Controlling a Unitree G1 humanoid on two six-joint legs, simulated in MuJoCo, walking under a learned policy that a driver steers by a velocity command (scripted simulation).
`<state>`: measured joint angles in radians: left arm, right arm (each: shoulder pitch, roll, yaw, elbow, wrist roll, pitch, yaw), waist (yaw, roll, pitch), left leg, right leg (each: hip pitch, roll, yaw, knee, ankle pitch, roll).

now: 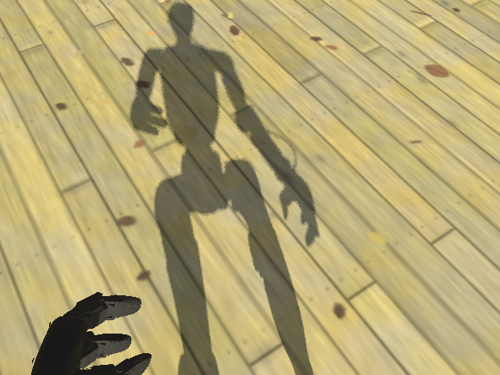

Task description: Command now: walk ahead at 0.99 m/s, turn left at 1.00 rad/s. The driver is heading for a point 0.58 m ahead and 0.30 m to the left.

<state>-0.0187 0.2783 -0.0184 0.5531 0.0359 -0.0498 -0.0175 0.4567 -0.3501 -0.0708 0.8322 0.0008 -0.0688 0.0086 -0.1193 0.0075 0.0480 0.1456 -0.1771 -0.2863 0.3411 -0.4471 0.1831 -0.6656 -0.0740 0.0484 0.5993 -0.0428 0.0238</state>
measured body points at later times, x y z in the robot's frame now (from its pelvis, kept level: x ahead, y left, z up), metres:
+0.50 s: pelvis +0.48 +0.06 -0.01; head +0.51 +0.08 +0.44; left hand +0.31 +0.28 -0.14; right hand +0.78 -0.07 -0.09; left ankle +0.57 +0.14 -0.72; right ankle +0.25 -0.16 -0.63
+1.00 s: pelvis +0.85 +0.18 +0.01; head +0.88 +0.21 +0.46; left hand +0.91 +0.46 -0.11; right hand +1.02 -0.04 -0.12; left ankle +0.69 +0.26 -0.61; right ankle +0.99 +0.16 -0.72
